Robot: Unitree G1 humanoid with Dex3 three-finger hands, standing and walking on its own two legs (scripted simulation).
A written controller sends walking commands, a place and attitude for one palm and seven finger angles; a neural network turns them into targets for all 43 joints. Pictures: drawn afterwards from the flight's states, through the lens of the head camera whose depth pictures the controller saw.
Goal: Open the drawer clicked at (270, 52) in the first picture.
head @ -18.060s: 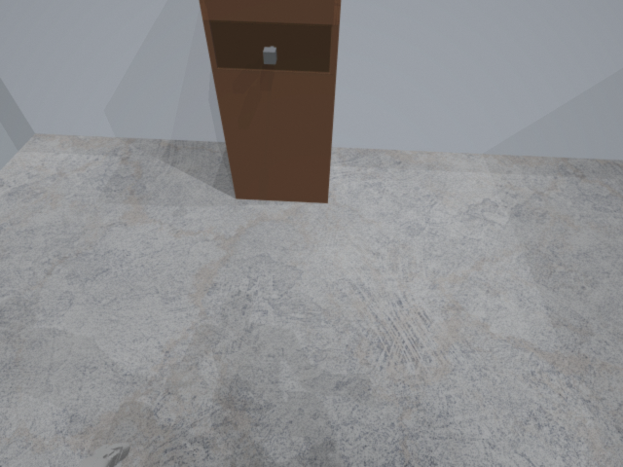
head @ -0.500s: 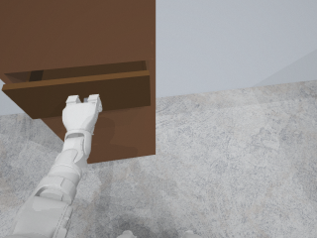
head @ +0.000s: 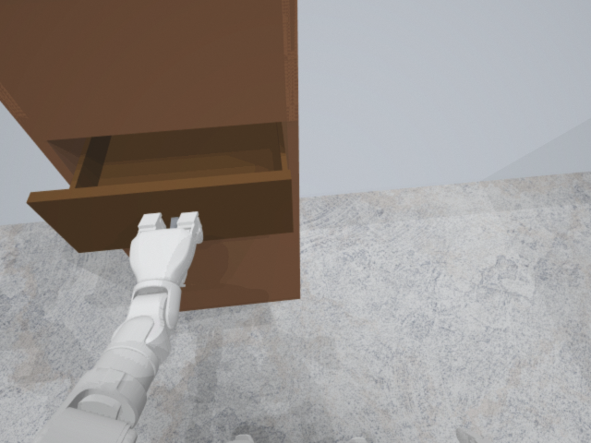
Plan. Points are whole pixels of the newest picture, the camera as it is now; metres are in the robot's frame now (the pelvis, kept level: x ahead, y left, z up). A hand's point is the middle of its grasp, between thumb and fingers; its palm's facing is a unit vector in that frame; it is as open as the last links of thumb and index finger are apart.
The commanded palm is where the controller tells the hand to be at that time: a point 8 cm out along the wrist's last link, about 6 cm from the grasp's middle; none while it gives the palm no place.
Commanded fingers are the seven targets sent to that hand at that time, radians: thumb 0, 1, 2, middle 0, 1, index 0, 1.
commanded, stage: pull the drawer open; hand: left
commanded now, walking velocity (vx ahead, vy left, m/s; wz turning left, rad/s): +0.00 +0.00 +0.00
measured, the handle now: (173, 239) +0.42 +0.20 -0.02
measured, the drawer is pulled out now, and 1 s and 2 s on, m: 0.13 0.26 0.30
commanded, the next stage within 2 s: open the thumb to release the handle in 1.76 s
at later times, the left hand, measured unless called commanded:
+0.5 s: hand (172, 306) +0.32 +0.19 -0.04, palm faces -0.02 -0.05 -1.00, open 7.1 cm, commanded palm +0.28 +0.19 +0.02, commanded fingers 0.00 0.90 0.90 -0.40 -1.35 -0.40 -1.35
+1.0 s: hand (168, 354) +0.25 +0.18 -0.03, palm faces -0.02 -0.08 -1.00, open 7.1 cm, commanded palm +0.22 +0.18 +0.02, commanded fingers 0.00 0.90 0.90 -0.40 -1.35 -0.40 -1.35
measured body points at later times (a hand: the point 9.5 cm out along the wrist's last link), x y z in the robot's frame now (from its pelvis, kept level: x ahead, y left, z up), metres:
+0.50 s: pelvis +0.00 +0.00 +0.00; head +0.05 -0.02 +0.45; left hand +0.31 +0.19 +0.02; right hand +0.12 -0.26 -0.12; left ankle -0.01 +0.13 -0.69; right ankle -0.02 -0.12 -0.69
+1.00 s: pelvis +0.00 -0.01 +0.00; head +0.03 -0.03 +0.45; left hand +0.24 +0.18 +0.02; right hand +0.18 -0.24 -0.11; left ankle -0.01 +0.13 -0.69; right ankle -0.02 -0.12 -0.69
